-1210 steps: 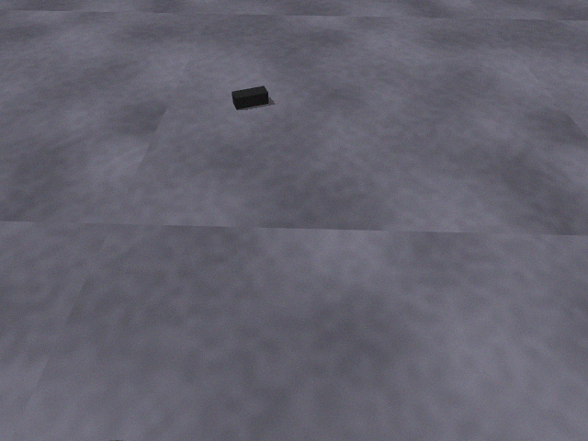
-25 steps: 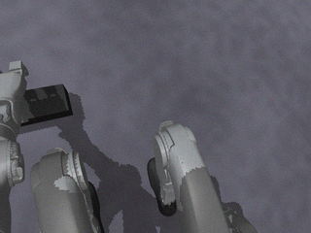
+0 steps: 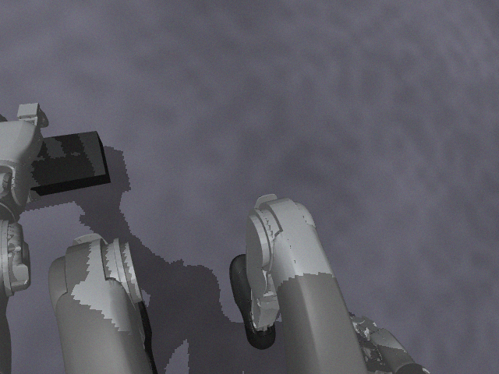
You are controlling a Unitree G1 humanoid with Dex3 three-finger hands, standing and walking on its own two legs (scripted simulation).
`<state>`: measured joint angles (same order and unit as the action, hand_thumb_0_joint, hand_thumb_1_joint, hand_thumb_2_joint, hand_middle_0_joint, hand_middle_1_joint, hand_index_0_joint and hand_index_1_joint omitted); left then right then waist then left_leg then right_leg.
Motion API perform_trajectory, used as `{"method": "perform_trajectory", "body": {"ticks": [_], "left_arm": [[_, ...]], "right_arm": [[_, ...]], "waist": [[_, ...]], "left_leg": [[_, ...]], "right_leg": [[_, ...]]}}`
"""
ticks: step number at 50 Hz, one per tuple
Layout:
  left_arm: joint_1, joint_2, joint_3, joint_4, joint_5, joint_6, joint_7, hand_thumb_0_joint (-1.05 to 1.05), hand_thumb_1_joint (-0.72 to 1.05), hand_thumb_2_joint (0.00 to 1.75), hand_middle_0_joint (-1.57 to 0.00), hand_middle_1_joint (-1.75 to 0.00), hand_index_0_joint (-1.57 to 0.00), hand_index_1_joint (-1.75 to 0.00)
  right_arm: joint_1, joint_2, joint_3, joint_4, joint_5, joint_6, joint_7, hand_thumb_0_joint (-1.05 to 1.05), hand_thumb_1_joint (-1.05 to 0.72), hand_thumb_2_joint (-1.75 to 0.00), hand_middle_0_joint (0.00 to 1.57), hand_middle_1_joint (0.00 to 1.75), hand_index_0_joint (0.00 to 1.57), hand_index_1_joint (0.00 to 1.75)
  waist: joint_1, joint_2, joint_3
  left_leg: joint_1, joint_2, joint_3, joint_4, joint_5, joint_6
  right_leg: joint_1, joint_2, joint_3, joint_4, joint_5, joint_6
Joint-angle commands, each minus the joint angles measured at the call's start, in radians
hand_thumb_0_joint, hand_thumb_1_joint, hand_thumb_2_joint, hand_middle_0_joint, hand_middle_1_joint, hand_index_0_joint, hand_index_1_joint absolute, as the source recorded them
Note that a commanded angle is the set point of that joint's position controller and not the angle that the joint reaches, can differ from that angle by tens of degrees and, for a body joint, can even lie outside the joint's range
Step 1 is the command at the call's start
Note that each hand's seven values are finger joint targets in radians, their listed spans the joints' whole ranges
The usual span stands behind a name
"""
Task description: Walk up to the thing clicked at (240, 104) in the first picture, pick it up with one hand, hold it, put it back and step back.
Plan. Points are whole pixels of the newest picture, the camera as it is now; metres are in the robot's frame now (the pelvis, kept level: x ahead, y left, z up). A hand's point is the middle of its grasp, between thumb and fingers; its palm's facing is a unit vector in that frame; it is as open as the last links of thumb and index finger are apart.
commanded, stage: rest palm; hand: left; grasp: from above
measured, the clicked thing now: (42, 168) +0.47 +0.26 -0.28
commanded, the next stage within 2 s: close in 0.56 s
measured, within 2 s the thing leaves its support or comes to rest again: neither
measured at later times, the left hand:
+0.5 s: hand (35, 169) +0.46 +0.27 -0.25, palm faces -0.44 -0.11 -0.89, open 14.1 cm
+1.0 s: hand (41, 170) +0.46 +0.26 -0.26, palm faces -0.44 -0.10 -0.89, open 12.9 cm
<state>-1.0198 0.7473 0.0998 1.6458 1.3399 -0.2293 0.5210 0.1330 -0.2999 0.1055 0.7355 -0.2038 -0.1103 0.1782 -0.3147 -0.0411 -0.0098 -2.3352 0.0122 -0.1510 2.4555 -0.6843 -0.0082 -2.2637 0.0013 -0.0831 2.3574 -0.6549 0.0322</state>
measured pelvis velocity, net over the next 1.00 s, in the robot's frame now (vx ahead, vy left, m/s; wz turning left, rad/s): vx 0.00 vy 0.01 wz -0.08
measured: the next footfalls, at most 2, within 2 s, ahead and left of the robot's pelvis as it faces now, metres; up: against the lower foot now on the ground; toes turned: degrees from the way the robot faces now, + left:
none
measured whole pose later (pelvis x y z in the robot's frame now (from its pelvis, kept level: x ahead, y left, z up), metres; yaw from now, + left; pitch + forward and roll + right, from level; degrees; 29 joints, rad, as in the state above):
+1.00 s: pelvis +0.00 +0.01 -0.02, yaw -5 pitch +28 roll -12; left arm -1.03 0.89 0.12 1.77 1.33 -0.23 0.69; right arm 0.10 -0.34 0.22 0.74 -0.30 -0.25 0.31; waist -0.38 -0.10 0.12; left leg -2.35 0.02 -0.23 2.57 -0.73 -0.01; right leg -2.25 0.03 -0.14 2.41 -0.66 0.06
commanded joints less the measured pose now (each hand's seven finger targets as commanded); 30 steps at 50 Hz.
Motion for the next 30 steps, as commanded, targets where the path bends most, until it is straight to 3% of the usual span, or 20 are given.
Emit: {"method": "perform_trajectory", "body": {"ticks": [1, 2, 3, 4, 5, 6, 7, 9, 10, 11, 13, 14, 20, 22, 26, 27, 30], "left_arm": [[-0.322, 0.231, 0.029, -0.081, -0.013, -0.003, 0.054, 0.00, -0.56, 1.04, -0.06, -1.00, -0.05, -1.02], [-0.326, 0.236, 0.020, -0.097, -0.013, -0.008, 0.057, 0.00, -0.55, 1.03, -0.06, -1.01, -0.05, -1.02], [-0.320, 0.270, 0.043, -0.089, -0.014, -0.013, 0.067, 0.00, -0.55, 1.03, -0.06, -1.00, -0.05, -1.01], [-0.310, 0.262, 0.041, -0.088, -0.007, -0.015, 0.068, 0.00, -0.55, 1.02, -0.06, -1.00, -0.05, -1.01], [-0.298, 0.274, 0.046, -0.111, -0.015, -0.022, 0.074, 0.00, -0.55, 1.03, -0.06, -1.00, -0.05, -1.01], [-0.292, 0.270, 0.040, -0.099, -0.015, -0.022, 0.078, 0.00, -0.55, 1.03, -0.06, -1.01, -0.05, -1.02], [-0.287, 0.277, 0.041, -0.124, -0.020, -0.027, 0.086, 0.00, -0.55, 1.02, -0.06, -1.00, -0.05, -1.01], [-0.298, 0.269, 0.025, -0.102, -0.015, -0.025, 0.087, 0.00, -0.54, 1.01, -0.06, -0.99, -0.05, -1.00], [-0.299, 0.316, 0.057, -0.127, -0.017, -0.027, 0.099, 0.00, -0.56, 1.05, -0.06, -0.99, -0.04, -1.01], [-0.285, 0.314, 0.059, -0.122, -0.014, -0.027, 0.103, 0.00, -0.55, 1.04, -0.06, -0.98, -0.04, -1.00], [-0.241, 0.328, 0.073, -0.104, -0.013, -0.022, 0.121, 0.00, -0.56, 1.04, -0.06, -0.99, -0.04, -1.00], [-0.251, 0.321, 0.071, -0.095, -0.012, -0.019, 0.124, 0.00, -0.55, 1.04, -0.06, -0.98, -0.04, -1.00], [-0.207, 0.344, 0.095, -0.059, -0.015, -0.004, 0.138, 0.00, -0.55, 1.07, -0.07, -0.98, -0.05, -1.01], [-0.220, 0.336, 0.087, -0.051, -0.021, -0.003, 0.131, 0.00, -0.54, 1.09, -0.08, -1.00, -0.05, -1.02], [-0.223, 0.345, 0.081, -0.038, -0.030, -0.014, 0.132, 0.00, -0.54, 1.10, -0.08, -1.00, -0.05, -1.03], [-0.239, 0.335, 0.068, -0.016, -0.025, -0.016, 0.126, 0.00, -0.53, 1.08, -0.08, -1.01, -0.06, -1.03], [-0.237, 0.351, 0.071, -0.030, -0.021, -0.030, 0.134, 0.00, -0.54, 1.06, -0.07, -0.99, -0.05, -1.01]], "right_arm": [[0.216, -0.265, -0.069, 0.006, -0.015, -0.025, 0.000, 0.00, -0.90, -0.90, 0.20, 0.30, 0.20, 0.30], [0.206, -0.265, -0.063, 0.002, -0.022, -0.033, 0.004, 0.00, -0.90, -0.90, 0.20, 0.30, 0.20, 0.30], [0.219, -0.271, -0.060, 0.009, -0.028, -0.035, 0.005, 0.00, -0.89, -0.90, 0.20, 0.30, 0.20, 0.30], [0.228, -0.269, -0.052, 0.005, -0.033, -0.040, 0.010, 0.00, -0.89, -0.90, 0.20, 0.30, 0.20, 0.30], [0.227, -0.266, -0.050, 0.012, -0.034, -0.039, 0.012, 0.00, -0.89, -0.90, 0.20, 0.30, 0.20, 0.30], [0.226, -0.265, -0.043, 0.013, -0.043, -0.045, 0.017, 0.00, -0.89, -0.90, 0.20, 0.30, 0.20, 0.30], [0.218, -0.274, -0.052, 0.015, -0.044, -0.048, 0.018, 0.00, -0.89, -0.90, 0.20, 0.30, 0.20, 0.30], [0.214, -0.279, -0.043, 0.013, -0.053, -0.062, 0.031, 0.00, -0.89, -0.90, 0.20, 0.30, 0.20, 0.30], [0.224, -0.281, -0.034, 0.019, -0.055, -0.062, 0.032, 0.00, -0.89, -0.90, 0.20, 0.30, 0.20, 0.30], [0.234, -0.288, -0.031, 0.021, -0.058, -0.066, 0.037, 0.00, -0.89, -0.90, 0.20, 0.30, 0.20, 0.30], [0.229, -0.292, -0.033, 0.021, -0.064, -0.071, 0.046, 0.00, -0.89, -0.90, 0.20, 0.30, 0.20, 0.30], [0.228, -0.295, -0.029, 0.022, -0.065, -0.075, 0.052, 0.00, -0.89, -0.90, 0.20, 0.30, 0.20, 0.30], [0.240, -0.302, -0.016, 0.026, -0.077, -0.081, 0.075, 0.00, -0.89, -0.90, 0.20, 0.30, 0.20, 0.30], [0.233, -0.306, -0.013, 0.027, -0.079, -0.085, 0.080, 0.00, -0.89, -0.90, 0.20, 0.30, 0.20, 0.30], [0.216, -0.311, -0.001, 0.024, -0.078, -0.091, 0.085, 0.00, -0.89, -0.90, 0.20, 0.30, 0.20, 0.30], [0.213, -0.310, 0.008, 0.016, -0.081, -0.096, 0.087, 0.00, -0.89, -0.90, 0.20, 0.30, 0.20, 0.30], [0.214, -0.317, 0.007, 0.021, -0.083, -0.104, 0.090, 0.00, -0.89, -0.90, 0.20, 0.30, 0.20, 0.30]], "waist": [[-0.043, 0.322, -0.553], [-0.045, 0.341, -0.567], [-0.049, 0.329, -0.582], [-0.061, 0.318, -0.586], [-0.045, 0.342, -0.620], [-0.053, 0.347, -0.615], [-0.035, 0.382, -0.637], [-0.058, 0.377, -0.592], [-0.049, 0.382, -0.616], [-0.058, 0.389, -0.606], [-0.039, 0.397, -0.608], [-0.050, 0.386, -0.581], [-0.055, 0.395, -0.577], [-0.069, 0.386, -0.561], [-0.069, 0.369, -0.533], [-0.089, 0.353, -0.511], [-0.080, 0.371, -0.519]], "left_leg": [[0.438, -0.022, 0.096, -0.224, 0.095, 0.038], [0.440, -0.021, 0.096, -0.215, 0.099, 0.036], [0.438, -0.019, 0.093, -0.205, 0.107, 0.037], [0.443, -0.021, 0.094, -0.194, 0.129, 0.039], [0.441, -0.016, 0.090, -0.192, 0.137, 0.035], [0.448, -0.018, 0.093, -0.182, 0.144, 0.035], [0.468, -0.014, 0.090, -0.195, 0.139, 0.029], [0.457, -0.012, 0.089, -0.172, 0.128, 0.029], [0.462, -0.011, 0.082, -0.174, 0.142, 0.029], [0.471, -0.013, 0.083, -0.166, 0.155, 0.029], [0.470, -0.008, 0.079, -0.171, 0.166, 0.024], [0.460, -0.008, 0.079, -0.157, 0.170, 0.026], [0.458, -0.003, 0.066, -0.154, 0.212, 0.024], [0.454, -0.001, 0.064, -0.140, 0.212, 0.027], [0.420, 0.002, 0.054, -0.140, 0.177, 0.029], [0.414, -0.002, 0.056, -0.129, 0.157, 0.030], [0.436, 0.000, 0.050, -0.145, 0.148, 0.027]], "right_leg": [[0.272, 0.039, -0.100, -0.215, 0.140, -0.058], [0.281, 0.041, -0.097, -0.214, 0.144, -0.058], [0.299, 0.042, -0.100, -0.214, 0.149, -0.056], [0.313, 0.040, -0.103, -0.205, 0.174, -0.051], [0.340, 0.046, -0.098, -0.201, 0.180, -0.054], [0.341, 0.045, -0.100, -0.192, 0.192, -0.053], [0.339, 0.049, -0.103, -0.193, 0.184, -0.057], [0.310, 0.050, -0.111, -0.180, 0.178, -0.057], [0.327, 0.052, -0.119, -0.181, 0.193, -0.057], [0.324, 0.048, -0.124, -0.169, 0.207, -0.055], [0.338, 0.056, -0.125, -0.164, 0.219, -0.059], [0.319, 0.055, -0.133, -0.160, 0.224, -0.056], [0.354, 0.062, -0.143, -0.147, 0.272, -0.054], [0.352, 0.062, -0.143, -0.146, 0.275, -0.051], [0.356, 0.067, -0.148, -0.160, 0.244, -0.053], [0.341, 0.063, -0.152, -0.155, 0.227, -0.051], [0.349, 0.065, -0.156, -0.156, 0.214, -0.049]]}}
